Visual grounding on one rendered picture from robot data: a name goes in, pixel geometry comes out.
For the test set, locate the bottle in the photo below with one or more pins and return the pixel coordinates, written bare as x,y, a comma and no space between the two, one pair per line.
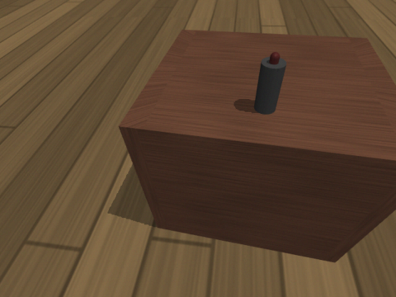
271,74

